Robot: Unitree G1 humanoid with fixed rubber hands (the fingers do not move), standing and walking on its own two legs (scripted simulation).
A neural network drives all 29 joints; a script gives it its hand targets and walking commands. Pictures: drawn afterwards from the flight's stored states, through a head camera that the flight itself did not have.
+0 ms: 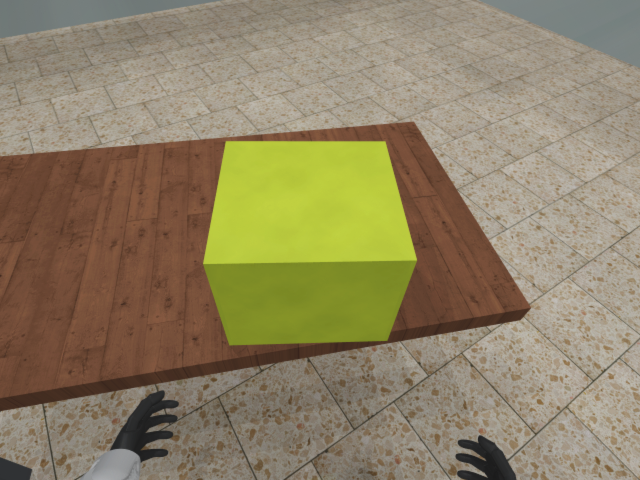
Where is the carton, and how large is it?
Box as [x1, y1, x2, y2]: [203, 141, 416, 344]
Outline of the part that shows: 226,141 203,264 229,344 386,340 414,267 416,258 385,142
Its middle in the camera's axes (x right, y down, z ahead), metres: -0.02 +0.01 +0.64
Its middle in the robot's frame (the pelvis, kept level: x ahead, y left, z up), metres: +0.49 +0.03 -0.02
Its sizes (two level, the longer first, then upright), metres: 0.264 0.251 0.223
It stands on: a table, 0.62 m high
